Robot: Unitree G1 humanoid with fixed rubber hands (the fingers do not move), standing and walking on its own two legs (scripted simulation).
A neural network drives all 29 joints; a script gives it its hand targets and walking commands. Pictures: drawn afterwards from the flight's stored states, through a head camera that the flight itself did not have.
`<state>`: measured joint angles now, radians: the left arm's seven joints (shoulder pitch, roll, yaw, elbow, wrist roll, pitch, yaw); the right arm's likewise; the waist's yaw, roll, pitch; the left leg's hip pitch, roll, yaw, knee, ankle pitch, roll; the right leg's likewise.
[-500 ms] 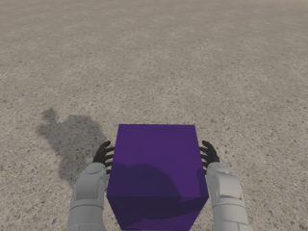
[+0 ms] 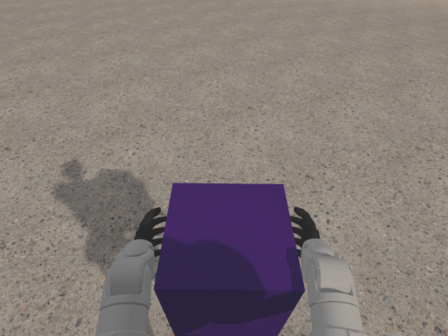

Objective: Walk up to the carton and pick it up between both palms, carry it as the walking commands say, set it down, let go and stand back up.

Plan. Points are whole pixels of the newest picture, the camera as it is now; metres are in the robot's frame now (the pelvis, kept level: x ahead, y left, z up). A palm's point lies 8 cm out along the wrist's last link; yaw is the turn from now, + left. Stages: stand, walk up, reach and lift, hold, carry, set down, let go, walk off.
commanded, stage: hold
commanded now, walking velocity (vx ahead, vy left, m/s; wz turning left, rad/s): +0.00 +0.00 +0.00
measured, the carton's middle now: (226, 265) +0.27 +0.00 -0.03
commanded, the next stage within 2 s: carry in 0.82 s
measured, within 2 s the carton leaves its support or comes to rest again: neither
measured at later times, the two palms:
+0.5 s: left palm (142, 248) +0.27 +0.15 +0.04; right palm (308, 247) +0.27 -0.15 +0.04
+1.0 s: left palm (149, 230) +0.30 +0.14 +0.06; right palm (311, 235) +0.29 -0.16 +0.06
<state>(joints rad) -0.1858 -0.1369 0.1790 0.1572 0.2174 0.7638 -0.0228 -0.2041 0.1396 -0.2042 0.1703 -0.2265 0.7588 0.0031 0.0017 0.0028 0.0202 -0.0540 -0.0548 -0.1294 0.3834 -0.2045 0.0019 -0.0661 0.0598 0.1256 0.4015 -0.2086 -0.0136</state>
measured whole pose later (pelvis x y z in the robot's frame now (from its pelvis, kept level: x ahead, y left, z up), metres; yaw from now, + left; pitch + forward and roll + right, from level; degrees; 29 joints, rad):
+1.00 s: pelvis +0.02 +0.00 -0.01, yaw -5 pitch +2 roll +1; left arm -0.13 -0.10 0.14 0.03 0.15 0.86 0.01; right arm -0.17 0.13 -0.12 0.07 -0.19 0.84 -0.04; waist 0.03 0.00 -0.17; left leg -0.22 0.00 0.02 0.47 -0.27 0.00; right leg -0.32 0.02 0.04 0.61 -0.37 -0.03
